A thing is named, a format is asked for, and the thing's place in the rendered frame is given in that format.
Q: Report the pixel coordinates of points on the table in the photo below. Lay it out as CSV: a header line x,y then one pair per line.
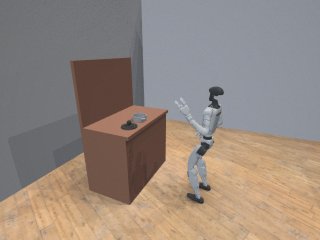
x,y
119,162

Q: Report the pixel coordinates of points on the humanoid robot head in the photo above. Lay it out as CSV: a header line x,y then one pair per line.
x,y
215,91

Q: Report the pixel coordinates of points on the robot left upper arm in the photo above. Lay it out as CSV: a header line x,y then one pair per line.
x,y
207,114

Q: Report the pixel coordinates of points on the lid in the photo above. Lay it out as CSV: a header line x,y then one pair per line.
x,y
129,127

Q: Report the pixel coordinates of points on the robot right hand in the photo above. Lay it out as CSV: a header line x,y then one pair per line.
x,y
200,136

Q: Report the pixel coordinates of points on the robot right upper arm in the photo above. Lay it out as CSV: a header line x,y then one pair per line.
x,y
220,121

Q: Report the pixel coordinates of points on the left robot forearm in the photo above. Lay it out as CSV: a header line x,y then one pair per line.
x,y
195,125

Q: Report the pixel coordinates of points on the right robot shin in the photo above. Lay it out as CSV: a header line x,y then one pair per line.
x,y
203,173

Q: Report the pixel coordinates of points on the robot left hand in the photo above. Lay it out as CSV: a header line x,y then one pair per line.
x,y
183,109

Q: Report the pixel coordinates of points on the pot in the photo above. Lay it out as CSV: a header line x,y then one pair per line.
x,y
139,117

